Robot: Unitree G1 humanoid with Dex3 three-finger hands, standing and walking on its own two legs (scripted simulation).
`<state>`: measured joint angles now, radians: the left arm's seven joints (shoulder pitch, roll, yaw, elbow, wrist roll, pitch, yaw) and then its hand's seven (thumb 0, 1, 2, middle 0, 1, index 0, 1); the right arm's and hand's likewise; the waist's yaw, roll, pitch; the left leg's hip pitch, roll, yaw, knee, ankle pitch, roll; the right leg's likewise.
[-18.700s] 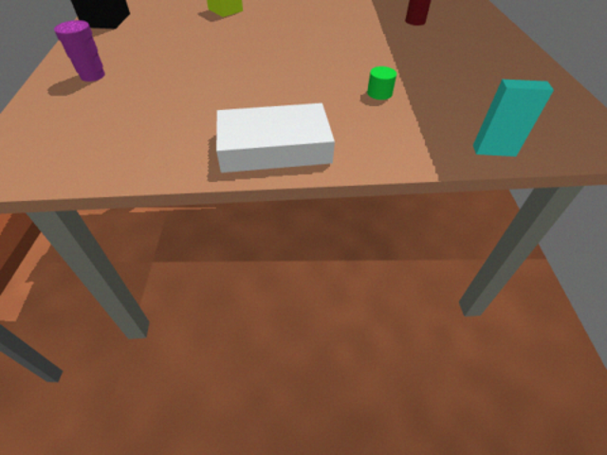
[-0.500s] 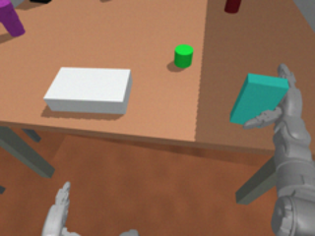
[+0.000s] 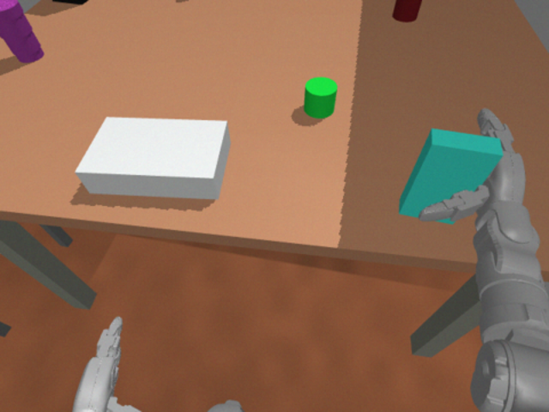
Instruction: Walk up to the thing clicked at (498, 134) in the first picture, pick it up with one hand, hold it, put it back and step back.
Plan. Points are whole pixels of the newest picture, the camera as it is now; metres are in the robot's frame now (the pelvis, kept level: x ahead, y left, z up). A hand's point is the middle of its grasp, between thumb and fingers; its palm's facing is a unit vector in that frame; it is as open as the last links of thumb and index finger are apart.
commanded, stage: close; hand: right
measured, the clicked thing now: (443, 180) +0.44 -0.20 +0.09
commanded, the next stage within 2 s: settle in 0.48 s
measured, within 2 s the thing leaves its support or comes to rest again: leaves its support in 0.82 s
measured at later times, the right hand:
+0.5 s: hand (445, 173) +0.45 -0.20 +0.09, palm faces +0.10 +0.99 +0.03, open 8.7 cm
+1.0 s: hand (458, 158) +0.45 -0.21 +0.12, palm faces +0.12 +0.99 +0.02, open 8.0 cm
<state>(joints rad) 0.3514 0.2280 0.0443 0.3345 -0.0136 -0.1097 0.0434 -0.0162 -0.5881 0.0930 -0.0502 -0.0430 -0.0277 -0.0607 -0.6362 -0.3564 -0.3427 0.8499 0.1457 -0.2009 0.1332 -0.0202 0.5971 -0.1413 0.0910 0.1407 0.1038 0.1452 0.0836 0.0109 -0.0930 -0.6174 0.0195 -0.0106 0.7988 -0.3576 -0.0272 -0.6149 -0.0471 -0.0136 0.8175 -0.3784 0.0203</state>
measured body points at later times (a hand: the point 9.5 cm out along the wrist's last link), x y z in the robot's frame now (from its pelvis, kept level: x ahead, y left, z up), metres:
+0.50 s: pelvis +0.01 +0.00 +0.00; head +0.07 -0.02 +0.44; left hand +0.15 +0.26 -0.04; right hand +0.44 -0.26 +0.09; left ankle +0.02 +0.14 -0.70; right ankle +0.01 -0.13 -0.70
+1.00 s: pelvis +0.01 +0.00 +0.01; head +0.05 -0.01 +0.45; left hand +0.16 +0.26 -0.05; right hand +0.44 -0.26 +0.13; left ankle +0.02 +0.14 -0.70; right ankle +0.01 -0.13 -0.70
